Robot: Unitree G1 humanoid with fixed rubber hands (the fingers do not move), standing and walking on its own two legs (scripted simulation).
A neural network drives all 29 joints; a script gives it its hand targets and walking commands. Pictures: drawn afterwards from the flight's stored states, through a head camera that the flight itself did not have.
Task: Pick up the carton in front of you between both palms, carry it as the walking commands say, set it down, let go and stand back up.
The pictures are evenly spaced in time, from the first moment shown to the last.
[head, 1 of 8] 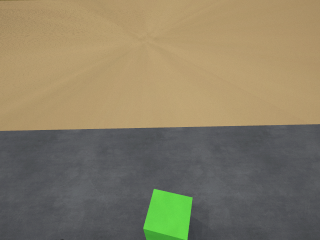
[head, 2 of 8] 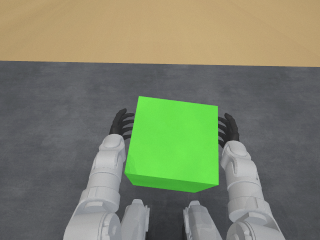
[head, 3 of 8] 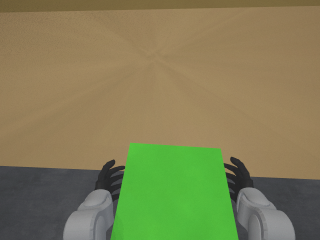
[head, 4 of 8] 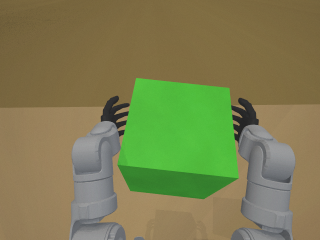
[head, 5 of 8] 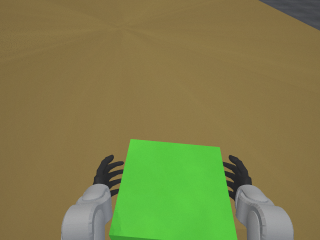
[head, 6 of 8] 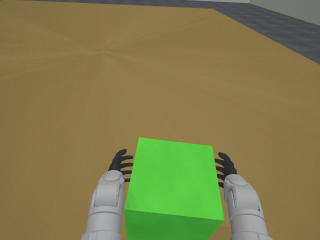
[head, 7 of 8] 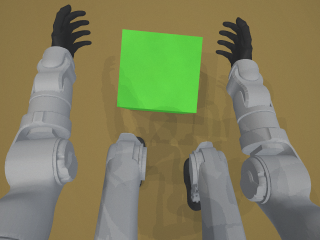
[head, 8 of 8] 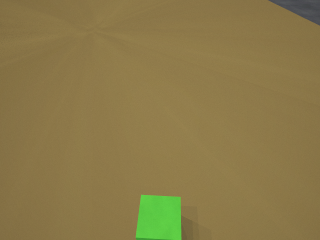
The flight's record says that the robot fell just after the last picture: no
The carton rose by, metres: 0.99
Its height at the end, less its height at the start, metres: +0.27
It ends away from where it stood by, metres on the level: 5.83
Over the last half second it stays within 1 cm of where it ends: yes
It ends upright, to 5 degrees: yes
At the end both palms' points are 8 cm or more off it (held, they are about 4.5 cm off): yes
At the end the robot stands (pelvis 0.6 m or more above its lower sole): yes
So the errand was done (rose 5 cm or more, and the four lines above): yes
